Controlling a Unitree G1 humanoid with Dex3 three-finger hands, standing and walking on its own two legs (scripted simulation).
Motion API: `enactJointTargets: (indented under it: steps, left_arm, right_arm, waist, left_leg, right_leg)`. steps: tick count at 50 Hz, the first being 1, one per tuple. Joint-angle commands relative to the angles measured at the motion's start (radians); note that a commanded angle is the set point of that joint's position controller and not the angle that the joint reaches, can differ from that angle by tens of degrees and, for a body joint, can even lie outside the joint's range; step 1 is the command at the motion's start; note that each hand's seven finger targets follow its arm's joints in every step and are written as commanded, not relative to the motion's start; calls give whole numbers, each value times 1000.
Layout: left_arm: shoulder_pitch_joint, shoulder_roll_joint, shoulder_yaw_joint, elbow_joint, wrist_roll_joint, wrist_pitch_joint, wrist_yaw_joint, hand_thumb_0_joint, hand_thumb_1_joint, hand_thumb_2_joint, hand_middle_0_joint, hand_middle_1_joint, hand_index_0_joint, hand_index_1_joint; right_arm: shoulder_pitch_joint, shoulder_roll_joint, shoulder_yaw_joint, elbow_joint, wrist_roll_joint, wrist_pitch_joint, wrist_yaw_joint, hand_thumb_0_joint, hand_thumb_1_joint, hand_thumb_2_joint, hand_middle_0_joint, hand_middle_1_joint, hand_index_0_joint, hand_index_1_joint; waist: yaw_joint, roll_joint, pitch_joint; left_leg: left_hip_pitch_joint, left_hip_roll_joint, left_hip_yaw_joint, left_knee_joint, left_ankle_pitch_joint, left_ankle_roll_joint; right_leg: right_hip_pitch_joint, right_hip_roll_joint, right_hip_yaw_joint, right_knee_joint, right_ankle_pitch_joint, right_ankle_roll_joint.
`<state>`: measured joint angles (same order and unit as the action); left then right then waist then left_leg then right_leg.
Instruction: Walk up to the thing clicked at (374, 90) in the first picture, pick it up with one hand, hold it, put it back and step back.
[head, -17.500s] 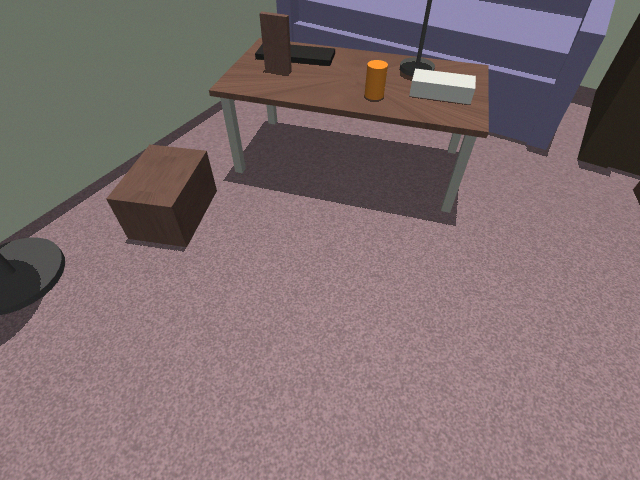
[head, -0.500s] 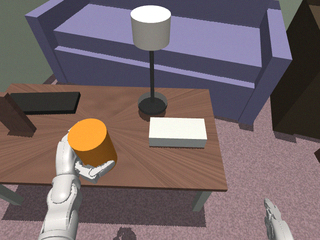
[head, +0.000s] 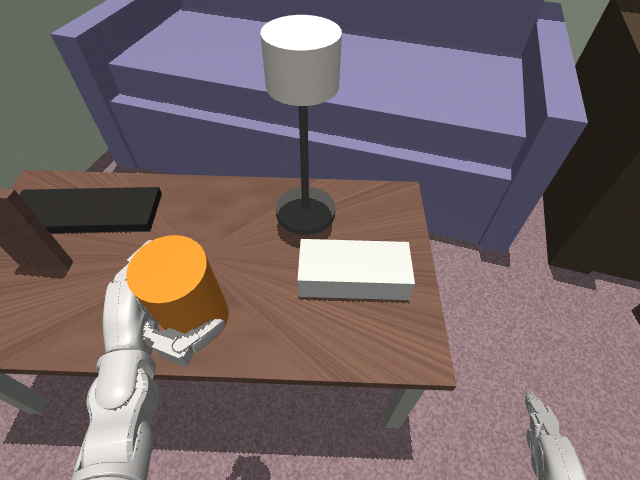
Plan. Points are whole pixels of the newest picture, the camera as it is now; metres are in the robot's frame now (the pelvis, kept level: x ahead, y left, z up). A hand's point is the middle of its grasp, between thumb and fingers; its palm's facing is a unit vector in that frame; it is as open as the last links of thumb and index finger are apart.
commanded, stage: hold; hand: left
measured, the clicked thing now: (184, 294) +0.33 +0.17 +0.08
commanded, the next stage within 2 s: crouch in 0.76 s
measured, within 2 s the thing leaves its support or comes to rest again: neither
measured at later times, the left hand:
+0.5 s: hand (178, 301) +0.33 +0.18 +0.06, palm faces +0.14 -0.99 -0.01, open 10.9 cm
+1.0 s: hand (182, 306) +0.33 +0.17 +0.06, palm faces +0.14 -0.99 +0.00, open 10.9 cm
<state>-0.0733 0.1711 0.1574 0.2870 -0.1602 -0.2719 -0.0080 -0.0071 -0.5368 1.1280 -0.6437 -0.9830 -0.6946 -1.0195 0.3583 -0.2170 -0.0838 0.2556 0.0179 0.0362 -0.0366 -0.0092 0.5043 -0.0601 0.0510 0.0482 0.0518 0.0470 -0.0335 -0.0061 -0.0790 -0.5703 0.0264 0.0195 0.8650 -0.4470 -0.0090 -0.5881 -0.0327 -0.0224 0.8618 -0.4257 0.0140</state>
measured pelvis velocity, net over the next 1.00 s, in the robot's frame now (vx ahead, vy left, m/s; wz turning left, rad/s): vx -0.01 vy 0.00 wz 0.00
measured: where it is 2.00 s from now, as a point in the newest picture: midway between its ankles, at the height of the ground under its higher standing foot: outside the picture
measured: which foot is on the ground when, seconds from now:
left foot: down 0.00-1.00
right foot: down 0.00-1.00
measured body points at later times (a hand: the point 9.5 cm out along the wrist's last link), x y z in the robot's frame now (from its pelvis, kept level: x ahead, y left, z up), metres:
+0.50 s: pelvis +0.00 +0.00 +0.00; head +0.03 +0.01 +0.45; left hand +0.32 +0.23 +0.07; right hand +0.15 -0.26 -0.05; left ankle -0.01 +0.12 -0.70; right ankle +0.00 -0.13 -0.70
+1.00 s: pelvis -0.01 +0.00 +0.00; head +0.03 +0.01 +0.45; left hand +0.31 +0.23 +0.06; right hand +0.14 -0.26 -0.05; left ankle -0.01 +0.12 -0.70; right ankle +0.00 -0.13 -0.70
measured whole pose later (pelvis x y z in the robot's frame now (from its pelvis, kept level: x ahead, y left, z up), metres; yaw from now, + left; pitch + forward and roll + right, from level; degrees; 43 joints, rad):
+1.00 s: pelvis -0.01 +0.00 +0.00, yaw +0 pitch +8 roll +0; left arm -0.14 0.19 0.18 0.39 -0.16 -0.28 -0.02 -0.01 -0.54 1.13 -0.65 -0.98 -0.70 -1.02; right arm 0.34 -0.21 -0.08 0.31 0.02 0.02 -0.04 -0.01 0.52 -0.06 0.05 0.05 0.05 0.05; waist -0.04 -0.02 -0.07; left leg -0.57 0.03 0.02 0.85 -0.42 -0.01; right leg -0.59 -0.03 -0.02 0.85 -0.40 0.01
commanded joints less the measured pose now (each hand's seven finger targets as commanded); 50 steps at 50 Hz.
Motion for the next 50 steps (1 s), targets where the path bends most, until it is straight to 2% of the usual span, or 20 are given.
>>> enactJointTargets:
  steps: [1,4,5,7,9,11,14,19,27,29,31,33,35,36,40,43,46,47,49,50]
  left_arm:
    - [-285,137,55,-185,-14,-69,-7,0,47,1236,-1243,-1383,-1256,-1396]
    - [-245,120,52,-95,-11,-37,-25,0,64,1239,-1255,-1390,-1269,-1401]
    - [-263,132,62,-106,-17,-33,-27,0,61,1225,-1263,-1387,-1278,-1397]
    - [-258,111,41,-146,-19,-37,-37,0,69,1223,-1263,-1383,-1279,-1392]
    - [-262,103,27,-198,-26,-47,-40,0,98,1240,-1280,-1403,-1298,-1410]
    - [-291,113,36,-248,-28,-65,-33,0,75,1214,-1267,-1389,-1286,-1393]
    - [-302,139,65,-234,-28,-87,-6,0,13,1194,-1238,-1363,-1253,-1373]
    - [-269,176,82,-229,0,-104,7,0,38,1216,-1239,-1373,-1253,-1384]
    - [-325,99,3,-144,-17,-49,-30,0,39,1228,-1278,-1394,-1290,-1406]
    - [-325,132,44,-92,-17,-40,-27,0,32,1228,-1279,-1394,-1291,-1407]
    - [-338,98,10,-149,-19,-45,-32,0,26,1220,-1274,-1392,-1289,-1402]
    - [-326,139,48,-181,-22,-49,-22,0,21,1199,-1264,-1382,-1281,-1390]
    - [-328,147,51,-231,-17,-58,-18,0,18,1193,-1249,-1374,-1269,-1380]
    - [-325,133,48,-220,-22,-60,-11,0,5,1184,-1244,-1374,-1265,-1378]
    - [-317,155,86,-169,-18,-72,6,0,22,1210,-1249,-1377,-1262,-1389]
    - [-300,148,73,-157,-9,-75,4,0,36,1264,-1259,-1408,-1269,-1426]
    - [-334,136,52,-136,-4,-77,-7,0,147,1234,-1327,-1393,-1336,-1403]
    - [-370,105,15,-142,-3,-83,-16,0,147,1235,-1341,-1404,-1351,-1413]
    - [-399,126,24,-79,-1,-91,-20,0,127,1253,-1355,-1428,-1367,-1437]
    - [-401,103,11,-26,2,-94,-25,0,140,1255,-1355,-1420,-1365,-1431]
  right_arm:
    - [9,-112,-54,-144,3,-47,-11,0,525,-60,48,50,49,50]
    - [-8,-125,-68,-107,5,-46,-5,0,532,-57,49,50,49,50]
    - [-7,-155,-95,-112,6,-50,-7,0,529,-57,48,50,49,50]
    - [-26,-122,-59,-163,5,-58,2,0,529,-57,48,50,49,50]
    - [20,-138,-82,-122,1,-55,-2,0,525,-58,49,50,49,50]
    - [-27,-105,-41,-175,2,-65,1,0,522,-58,49,50,49,50]
    - [-109,-141,-68,-211,0,-70,-5,0,507,-63,49,50,49,50]
    - [19,-141,-83,-173,-6,-50,-8,0,517,-61,48,50,49,50]
    - [-35,-103,-44,-133,7,-51,-1,0,519,-61,48,50,49,50]
    - [-58,-162,-97,-129,7,-60,-8,0,517,-61,48,50,49,50]
    - [-17,-131,-70,-128,3,-60,-2,0,522,-58,48,50,49,50]
    - [-34,-184,-113,-168,5,-63,-10,0,516,-59,49,50,49,50]
    - [-25,-143,-72,-168,3,-65,-4,0,523,-58,49,50,49,50]
    - [-11,-156,-94,-152,2,-64,-8,0,515,-59,49,50,49,50]
    - [-43,-131,-66,-162,3,-66,-11,0,516,-61,49,50,49,50]
    - [-32,-122,-65,-111,-1,-60,-11,0,523,-63,49,51,50,51]
    - [-74,-126,-69,-102,-1,-67,-10,0,543,-51,50,51,50,51]
    - [-83,-101,-40,-127,-1,-76,-6,0,543,-51,50,51,50,51]
    - [-105,-127,-55,-171,-1,-84,-11,0,543,-51,50,51,50,51]
    - [-97,-106,-29,-163,-2,-87,-9,0,545,-52,50,51,50,51]
  waist:
    - [-7,-13,-251]
    - [-7,-6,-150]
    - [-9,3,-168]
    - [5,19,-228]
    - [1,18,-266]
    - [15,16,-330]
    - [12,-20,-319]
    - [5,29,-320]
    - [-11,11,-188]
    - [-17,-4,-184]
    - [-11,24,-226]
    - [-6,-17,-291]
    - [14,21,-298]
    - [4,2,-288]
    - [8,-36,-265]
    - [15,-5,-215]
    - [0,13,-205]
    - [-9,9,-204]
    - [-31,-17,-230]
    - [-40,-39,-199]
  left_leg:
    - [114,-24,8,-108,299,16]
    - [73,-21,7,-129,231,14]
    - [85,-19,6,-132,232,13]
    - [109,-20,5,-133,252,11]
    - [126,-24,7,-118,306,14]
    - [139,-24,8,-100,358,13]
    - [117,-16,-6,-101,346,10]
    - [141,-20,0,-100,361,5]
    - [92,-16,0,-129,279,10]
    - [81,-13,-4,-132,259,10]
    - [109,-13,-7,-137,271,6]
    - [146,-16,-6,-133,278,13]
    - [154,-18,-6,-142,284,7]
    - [148,-16,-8,-143,277,7]
    - [110,-22,3,-129,247,18]
    - [94,-27,11,-132,232,16]
    - [87,-28,13,-137,186,17]
    - [89,-23,7,-142,178,17]
    - [92,-20,3,-132,184,21]
    - [74,-21,4,-125,167,25]
  right_leg:
    - [147,13,7,-126,349,-1]
    - [85,17,-2,-136,269,-8]
    - [88,20,-4,-134,264,-11]
    - [126,21,-7,-128,276,-13]
    - [143,23,-4,-118,334,-11]
    - [180,21,-3,-106,380,-10]
    - [167,21,-4,-92,358,-11]
    - [167,20,1,-92,365,-13]
    - [107,19,-4,-125,300,-13]
    - [92,20,-6,-122,278,-15]
    - [109,23,-12,-116,278,-19]
    - [157,24,-12,-124,292,-13]
    - [167,25,-13,-120,288,-17]
    - [156,27,-15,-119,281,-17]
    - [159,19,1,-135,280,-8]
    - [141,16,5,-142,266,-10]
    - [113,13,11,-149,226,-11]
    - [110,18,4,-142,216,-13]
    - [107,19,4,-141,225,-10]
    - [87,17,6,-141,214,-9]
